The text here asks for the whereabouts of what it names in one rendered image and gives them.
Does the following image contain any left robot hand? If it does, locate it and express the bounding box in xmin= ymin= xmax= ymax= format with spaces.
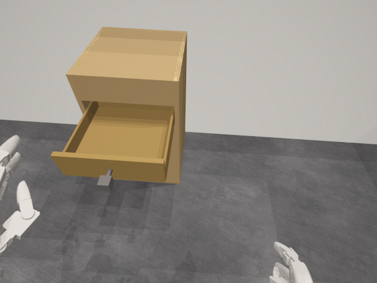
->
xmin=0 ymin=135 xmax=40 ymax=255

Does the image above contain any drawer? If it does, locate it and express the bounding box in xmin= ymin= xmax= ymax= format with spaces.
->
xmin=51 ymin=101 xmax=175 ymax=182

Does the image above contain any handle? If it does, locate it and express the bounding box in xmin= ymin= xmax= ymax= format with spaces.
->
xmin=97 ymin=169 xmax=114 ymax=192

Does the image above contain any right robot hand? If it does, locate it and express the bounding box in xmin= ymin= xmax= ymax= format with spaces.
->
xmin=270 ymin=242 xmax=313 ymax=283

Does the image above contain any cabinet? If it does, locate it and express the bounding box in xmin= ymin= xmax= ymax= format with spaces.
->
xmin=66 ymin=27 xmax=187 ymax=184

